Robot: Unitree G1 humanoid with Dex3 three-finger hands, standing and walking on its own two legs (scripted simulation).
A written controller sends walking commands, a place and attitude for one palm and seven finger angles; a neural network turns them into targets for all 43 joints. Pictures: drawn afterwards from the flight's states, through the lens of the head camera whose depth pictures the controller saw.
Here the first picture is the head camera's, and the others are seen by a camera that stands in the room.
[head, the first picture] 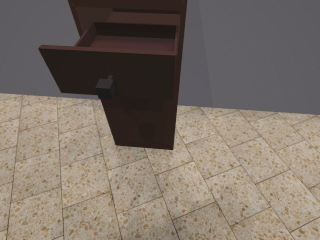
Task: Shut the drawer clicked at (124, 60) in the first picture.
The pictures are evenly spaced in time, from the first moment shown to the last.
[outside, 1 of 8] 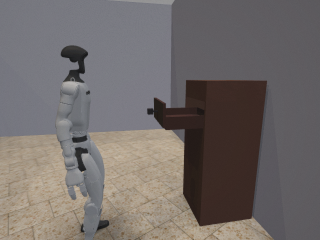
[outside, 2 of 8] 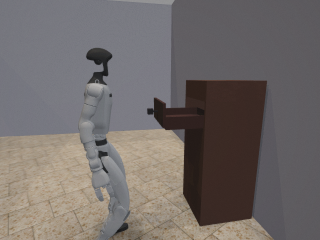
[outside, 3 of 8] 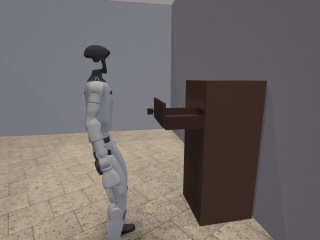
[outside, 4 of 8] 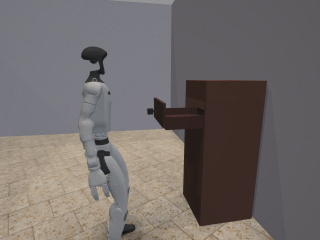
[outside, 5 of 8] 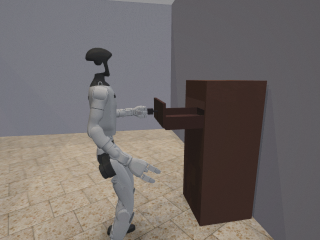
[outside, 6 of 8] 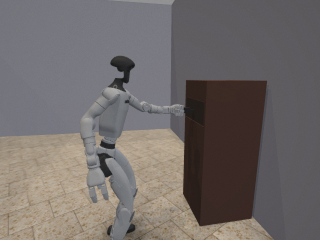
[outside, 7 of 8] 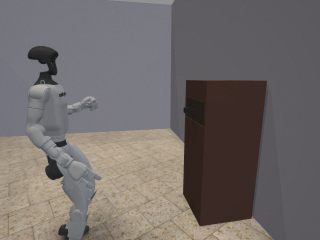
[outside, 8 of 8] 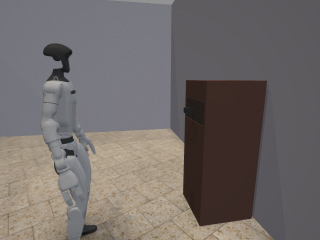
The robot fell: no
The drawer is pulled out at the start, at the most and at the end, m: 0.29 0.29 0.00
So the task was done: yes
